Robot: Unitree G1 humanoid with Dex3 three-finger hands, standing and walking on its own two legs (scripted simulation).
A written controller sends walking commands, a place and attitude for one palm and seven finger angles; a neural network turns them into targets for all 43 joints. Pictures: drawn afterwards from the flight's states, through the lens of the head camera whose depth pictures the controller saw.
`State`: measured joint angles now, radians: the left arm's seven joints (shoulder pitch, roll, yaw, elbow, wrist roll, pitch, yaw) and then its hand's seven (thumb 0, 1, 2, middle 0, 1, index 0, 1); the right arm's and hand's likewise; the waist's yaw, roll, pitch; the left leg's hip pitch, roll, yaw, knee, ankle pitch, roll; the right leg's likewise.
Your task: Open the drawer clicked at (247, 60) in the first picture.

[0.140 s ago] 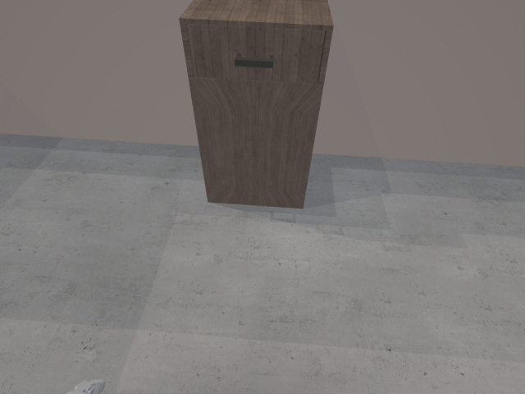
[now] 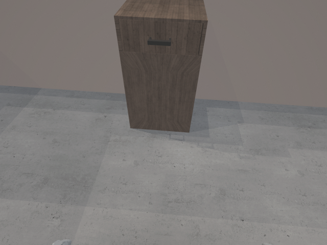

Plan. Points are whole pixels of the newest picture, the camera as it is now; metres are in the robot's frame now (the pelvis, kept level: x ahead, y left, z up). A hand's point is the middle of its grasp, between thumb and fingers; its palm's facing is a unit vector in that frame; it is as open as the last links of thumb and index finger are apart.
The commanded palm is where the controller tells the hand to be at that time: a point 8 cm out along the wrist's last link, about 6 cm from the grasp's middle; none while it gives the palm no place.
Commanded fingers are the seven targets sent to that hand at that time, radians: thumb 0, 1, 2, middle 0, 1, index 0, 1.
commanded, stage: stand and wait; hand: left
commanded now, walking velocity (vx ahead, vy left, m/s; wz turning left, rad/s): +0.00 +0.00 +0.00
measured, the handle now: (159, 40) +1.14 +0.09 +0.01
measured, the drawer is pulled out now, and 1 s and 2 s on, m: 0.00 0.00 0.00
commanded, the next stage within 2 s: look at it before walking up in 0.68 s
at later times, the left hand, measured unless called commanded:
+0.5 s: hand out of the picture +0.05 +0.23 -0.15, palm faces -0.02 -0.94 -0.34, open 7.4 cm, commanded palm none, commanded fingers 0.00 0.90 0.90 -0.20 -0.30 -0.20 -0.30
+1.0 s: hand out of the picture +0.06 +0.22 -0.15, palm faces -0.03 -0.94 -0.33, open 7.4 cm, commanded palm none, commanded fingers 0.00 0.90 0.90 -0.20 -0.30 -0.20 -0.30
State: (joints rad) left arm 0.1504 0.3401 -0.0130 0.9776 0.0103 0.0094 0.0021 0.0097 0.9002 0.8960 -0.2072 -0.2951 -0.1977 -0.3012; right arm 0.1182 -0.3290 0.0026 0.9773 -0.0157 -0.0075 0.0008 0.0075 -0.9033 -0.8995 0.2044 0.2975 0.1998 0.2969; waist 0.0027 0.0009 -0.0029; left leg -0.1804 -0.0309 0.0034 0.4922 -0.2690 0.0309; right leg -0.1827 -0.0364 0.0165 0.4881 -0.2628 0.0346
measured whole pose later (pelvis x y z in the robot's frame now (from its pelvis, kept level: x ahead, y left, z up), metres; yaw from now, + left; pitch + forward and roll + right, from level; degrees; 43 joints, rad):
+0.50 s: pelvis -0.02 -0.02 +0.00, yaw +0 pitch -3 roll +0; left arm 0.18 0.34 -0.01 1.08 0.01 0.00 0.00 0.01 0.90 0.90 -0.21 -0.30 -0.20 -0.30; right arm 0.16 -0.35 0.00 1.10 -0.01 0.00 0.00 0.01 -0.90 -0.90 0.20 0.30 0.20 0.30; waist 0.00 0.00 0.02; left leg -0.17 -0.01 -0.01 0.43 -0.21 0.00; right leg -0.17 -0.01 0.00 0.43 -0.20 0.01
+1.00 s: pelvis -0.01 -0.02 +0.01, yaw +0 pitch -2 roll +0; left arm 0.15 0.34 -0.01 1.08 0.01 -0.01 0.00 0.01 0.90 0.90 -0.21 -0.30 -0.20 -0.30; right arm 0.14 -0.33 0.00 1.11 -0.01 -0.01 0.00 0.01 -0.90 -0.90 0.20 0.30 0.20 0.30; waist -0.01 0.00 0.02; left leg -0.16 0.00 0.00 0.40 -0.20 0.00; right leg -0.17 -0.01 0.01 0.40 -0.19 0.01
